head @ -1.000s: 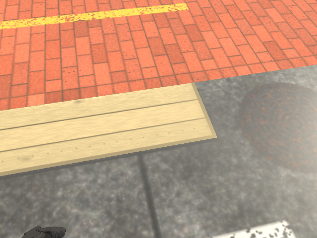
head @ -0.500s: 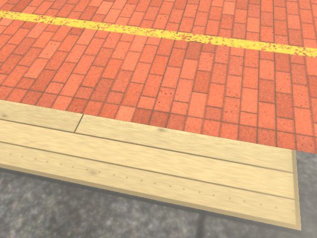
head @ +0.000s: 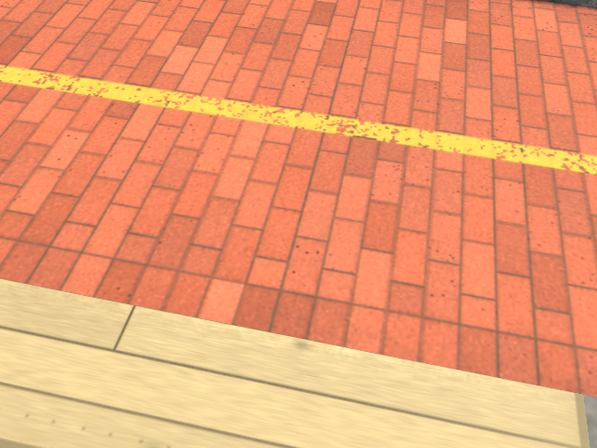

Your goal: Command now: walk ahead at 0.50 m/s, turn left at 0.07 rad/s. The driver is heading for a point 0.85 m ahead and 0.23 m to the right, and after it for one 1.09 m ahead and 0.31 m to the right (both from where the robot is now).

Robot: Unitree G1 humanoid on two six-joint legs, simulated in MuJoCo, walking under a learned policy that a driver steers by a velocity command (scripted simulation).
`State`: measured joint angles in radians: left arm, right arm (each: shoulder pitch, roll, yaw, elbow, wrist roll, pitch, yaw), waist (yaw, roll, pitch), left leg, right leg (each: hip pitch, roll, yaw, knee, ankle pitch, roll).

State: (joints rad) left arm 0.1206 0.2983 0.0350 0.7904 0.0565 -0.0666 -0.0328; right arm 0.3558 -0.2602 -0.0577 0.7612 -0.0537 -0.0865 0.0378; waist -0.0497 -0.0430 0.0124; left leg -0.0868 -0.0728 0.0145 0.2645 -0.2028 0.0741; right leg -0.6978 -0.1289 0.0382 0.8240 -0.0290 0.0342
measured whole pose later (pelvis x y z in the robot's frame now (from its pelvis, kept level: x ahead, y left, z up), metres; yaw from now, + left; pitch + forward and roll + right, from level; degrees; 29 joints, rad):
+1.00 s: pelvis +0.60 -0.04 +0.00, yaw -11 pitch +2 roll +2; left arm 0.23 0.25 0.02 0.87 0.08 -0.09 -0.09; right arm 0.38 -0.20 -0.02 0.90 -0.09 -0.10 -0.01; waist -0.04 -0.05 -0.01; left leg -0.14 -0.03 0.20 0.30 -0.19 0.06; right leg -0.67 -0.10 0.04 1.04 -0.17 -0.05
